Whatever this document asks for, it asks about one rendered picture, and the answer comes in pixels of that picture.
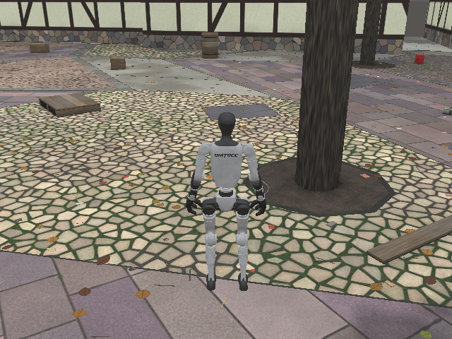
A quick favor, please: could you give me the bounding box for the right robot upper arm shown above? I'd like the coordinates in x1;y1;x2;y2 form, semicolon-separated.
242;143;259;182

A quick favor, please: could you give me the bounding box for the robot left hand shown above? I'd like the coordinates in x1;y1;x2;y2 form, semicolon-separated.
186;197;202;215

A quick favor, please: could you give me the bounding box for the robot right forearm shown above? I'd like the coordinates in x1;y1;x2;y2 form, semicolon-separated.
252;171;265;201

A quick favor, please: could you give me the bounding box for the humanoid robot torso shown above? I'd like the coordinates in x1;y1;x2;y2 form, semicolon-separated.
210;139;243;212

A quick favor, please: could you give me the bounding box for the left robot upper arm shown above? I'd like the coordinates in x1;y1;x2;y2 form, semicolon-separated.
194;143;212;182

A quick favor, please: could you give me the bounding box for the robot right hand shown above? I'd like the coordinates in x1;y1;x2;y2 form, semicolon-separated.
250;199;266;216

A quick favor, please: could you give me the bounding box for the robot left foot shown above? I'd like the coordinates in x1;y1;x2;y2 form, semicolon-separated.
206;273;216;291

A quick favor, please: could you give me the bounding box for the robot left forearm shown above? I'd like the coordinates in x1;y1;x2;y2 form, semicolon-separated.
187;171;201;201

